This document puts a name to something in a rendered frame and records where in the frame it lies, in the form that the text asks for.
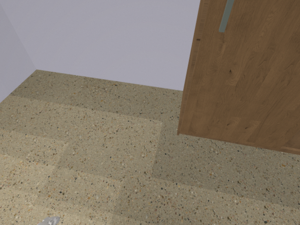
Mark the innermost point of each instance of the handle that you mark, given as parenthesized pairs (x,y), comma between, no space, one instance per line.
(226,15)

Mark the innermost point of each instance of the wardrobe door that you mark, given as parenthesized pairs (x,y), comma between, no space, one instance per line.
(294,142)
(246,82)

